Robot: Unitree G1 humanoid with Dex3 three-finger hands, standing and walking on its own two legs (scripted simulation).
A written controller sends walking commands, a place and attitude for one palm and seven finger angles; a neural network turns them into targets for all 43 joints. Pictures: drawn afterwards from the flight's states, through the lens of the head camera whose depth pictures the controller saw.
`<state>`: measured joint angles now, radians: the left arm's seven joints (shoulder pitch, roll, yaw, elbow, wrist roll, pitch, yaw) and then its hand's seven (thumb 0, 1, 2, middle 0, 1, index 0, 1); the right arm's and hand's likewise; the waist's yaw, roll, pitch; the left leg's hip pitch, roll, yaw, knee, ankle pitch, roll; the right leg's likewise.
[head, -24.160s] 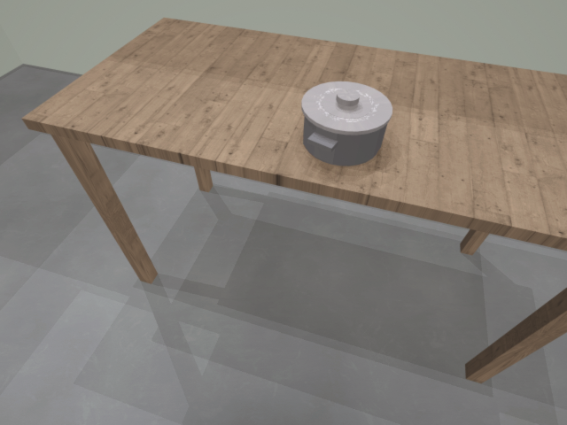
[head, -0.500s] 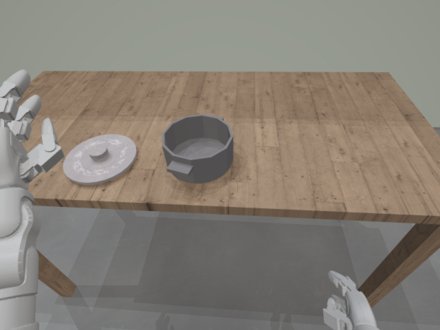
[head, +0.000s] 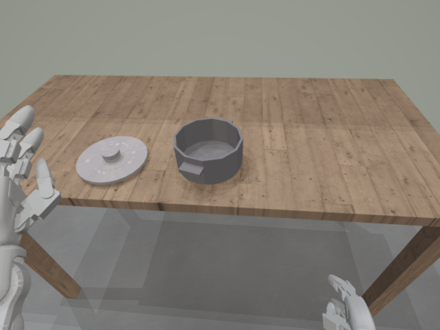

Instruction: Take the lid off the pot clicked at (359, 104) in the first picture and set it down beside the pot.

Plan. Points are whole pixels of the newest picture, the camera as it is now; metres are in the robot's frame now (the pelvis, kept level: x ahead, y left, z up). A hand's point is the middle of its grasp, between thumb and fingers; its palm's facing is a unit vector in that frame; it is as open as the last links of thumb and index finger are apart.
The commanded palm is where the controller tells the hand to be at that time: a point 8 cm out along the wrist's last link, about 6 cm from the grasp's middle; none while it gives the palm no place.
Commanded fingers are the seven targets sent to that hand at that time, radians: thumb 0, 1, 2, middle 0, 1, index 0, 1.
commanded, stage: draw the hand back to the body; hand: left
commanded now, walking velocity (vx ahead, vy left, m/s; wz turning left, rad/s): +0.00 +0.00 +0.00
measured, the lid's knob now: (110, 152) +0.50 +0.35 +0.03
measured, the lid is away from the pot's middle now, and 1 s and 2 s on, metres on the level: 0.26 0.26 0.26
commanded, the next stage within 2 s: step back with the hand held close in 0.30 s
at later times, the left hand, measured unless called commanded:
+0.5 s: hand (3, 208) +0.18 +0.28 +0.23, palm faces +0.46 -0.80 -0.38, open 7.5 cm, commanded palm +0.12 +0.31 +0.22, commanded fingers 0.00 0.90 0.90 -0.20 -0.30 -0.20 -0.30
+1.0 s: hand out of the picture +0.16 +0.31 +0.22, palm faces +0.36 -0.77 -0.53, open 7.4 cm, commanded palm +0.10 +0.36 +0.22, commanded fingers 0.00 0.90 0.90 -0.20 -0.30 -0.20 -0.30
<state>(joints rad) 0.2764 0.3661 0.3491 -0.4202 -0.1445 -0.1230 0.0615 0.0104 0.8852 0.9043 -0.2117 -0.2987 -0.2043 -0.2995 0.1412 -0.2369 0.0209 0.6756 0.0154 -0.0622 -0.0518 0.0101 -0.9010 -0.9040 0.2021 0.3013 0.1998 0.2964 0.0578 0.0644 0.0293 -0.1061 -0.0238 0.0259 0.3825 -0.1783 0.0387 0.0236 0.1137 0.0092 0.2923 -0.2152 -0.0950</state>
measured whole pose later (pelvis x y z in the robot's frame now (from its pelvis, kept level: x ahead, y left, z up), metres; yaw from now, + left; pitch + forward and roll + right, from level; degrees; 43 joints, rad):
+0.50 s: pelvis -0.01 +0.03 +0.00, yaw +0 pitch -5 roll -2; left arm 0.40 0.42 0.42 -0.59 -0.10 -0.17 0.08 0.01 0.88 0.90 -0.22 -0.30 -0.21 -0.30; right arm 0.15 -0.22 0.04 0.62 0.00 -0.07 -0.04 0.01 -0.90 -0.90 0.20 0.30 0.20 0.30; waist 0.06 0.05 0.01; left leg -0.17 -0.04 0.03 0.44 -0.19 0.08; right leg -0.01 0.10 0.01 0.30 -0.21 -0.05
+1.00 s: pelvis -0.04 +0.08 -0.01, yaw -2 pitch +3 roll -2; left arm 0.58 0.50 0.53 -0.77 -0.08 -0.22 0.12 0.01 0.88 0.90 -0.22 -0.30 -0.21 -0.30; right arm 0.22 -0.20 -0.01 0.53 0.00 -0.02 -0.03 0.01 -0.90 -0.90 0.20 0.30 0.20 0.30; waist 0.02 0.00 0.00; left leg -0.39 -0.08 0.11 0.45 -0.13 0.15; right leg -0.17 0.01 0.03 0.51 -0.35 -0.02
